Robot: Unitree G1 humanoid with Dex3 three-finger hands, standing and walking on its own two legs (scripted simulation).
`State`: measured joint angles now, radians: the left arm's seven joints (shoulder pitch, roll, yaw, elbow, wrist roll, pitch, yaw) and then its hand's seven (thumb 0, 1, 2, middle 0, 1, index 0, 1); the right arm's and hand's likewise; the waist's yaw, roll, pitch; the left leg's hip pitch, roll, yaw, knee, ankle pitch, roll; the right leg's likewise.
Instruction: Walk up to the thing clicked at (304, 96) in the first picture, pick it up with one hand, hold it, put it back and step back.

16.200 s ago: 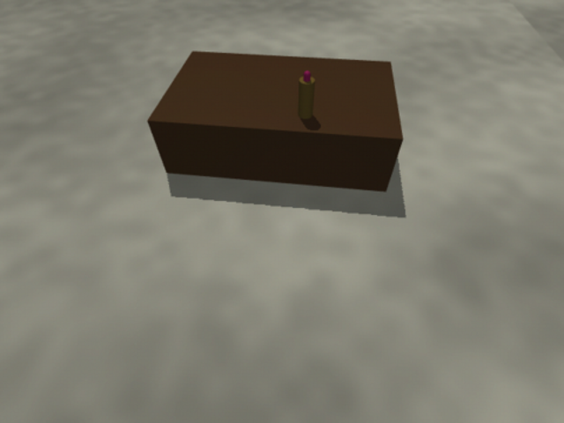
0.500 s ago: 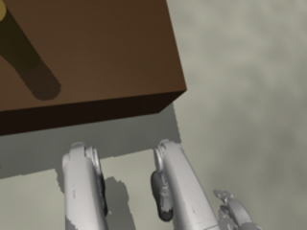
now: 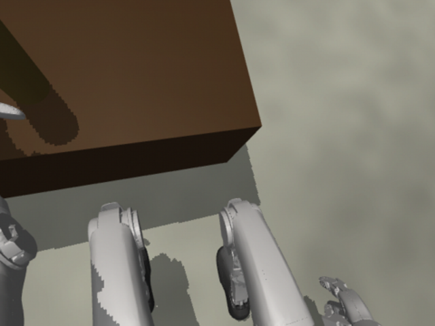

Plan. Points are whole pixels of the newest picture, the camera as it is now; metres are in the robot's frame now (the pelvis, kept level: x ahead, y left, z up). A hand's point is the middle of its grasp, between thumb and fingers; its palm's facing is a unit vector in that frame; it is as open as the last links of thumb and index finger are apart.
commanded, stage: rest palm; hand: left
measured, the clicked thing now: out of the picture +0.53 +0.33 -0.01
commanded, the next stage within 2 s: close in 0.56 s
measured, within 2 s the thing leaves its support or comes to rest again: neither
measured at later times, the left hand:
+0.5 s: hand out of the picture +0.49 +0.33 -0.02, palm faces +0.43 -0.90 +0.03, open 17.7 cm
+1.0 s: hand out of the picture +0.49 +0.34 -0.03, palm faces +0.41 -0.91 +0.02, open 16.6 cm
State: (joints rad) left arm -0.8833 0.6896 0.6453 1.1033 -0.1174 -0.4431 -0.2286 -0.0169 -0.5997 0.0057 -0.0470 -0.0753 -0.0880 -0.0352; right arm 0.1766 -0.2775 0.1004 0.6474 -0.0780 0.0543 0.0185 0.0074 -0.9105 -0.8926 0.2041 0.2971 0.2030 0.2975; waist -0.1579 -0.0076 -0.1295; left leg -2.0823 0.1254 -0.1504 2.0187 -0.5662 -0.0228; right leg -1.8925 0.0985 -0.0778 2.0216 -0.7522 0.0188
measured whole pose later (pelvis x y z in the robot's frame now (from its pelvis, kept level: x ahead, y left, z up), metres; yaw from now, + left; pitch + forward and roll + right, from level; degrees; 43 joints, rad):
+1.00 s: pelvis +0.00 +0.00 -0.03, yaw -1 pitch +33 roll -8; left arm -0.85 0.65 0.62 1.03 -0.12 -0.48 -0.18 -0.02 -0.60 0.07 -0.28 -0.20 -0.30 -0.17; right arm 0.14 -0.26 0.11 0.67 -0.09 0.08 0.02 0.01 -0.94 -0.90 0.20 0.30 0.20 0.30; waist -0.14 -0.03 -0.09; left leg -2.14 0.13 -0.17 2.12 -0.58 -0.03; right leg -1.95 0.11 -0.08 2.12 -0.78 0.02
